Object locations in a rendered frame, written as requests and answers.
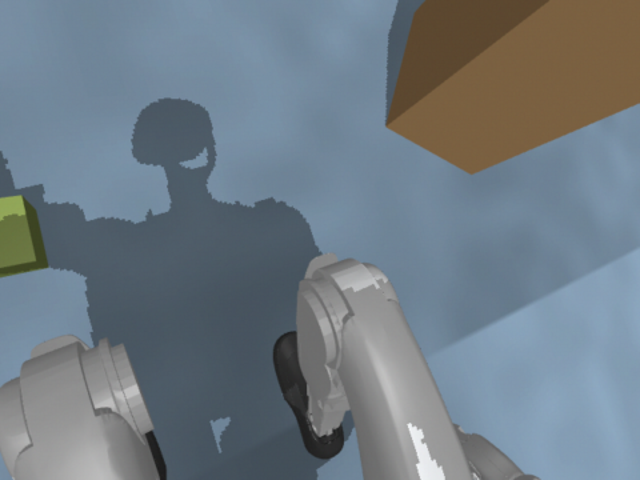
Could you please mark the left robot foot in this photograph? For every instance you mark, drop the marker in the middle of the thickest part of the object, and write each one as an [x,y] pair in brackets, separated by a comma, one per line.
[157,455]

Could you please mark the right robot hand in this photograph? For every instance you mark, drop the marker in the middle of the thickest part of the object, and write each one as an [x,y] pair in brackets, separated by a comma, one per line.
[486,461]

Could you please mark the right robot foot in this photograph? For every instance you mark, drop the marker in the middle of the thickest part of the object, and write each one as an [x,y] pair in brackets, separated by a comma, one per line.
[294,390]

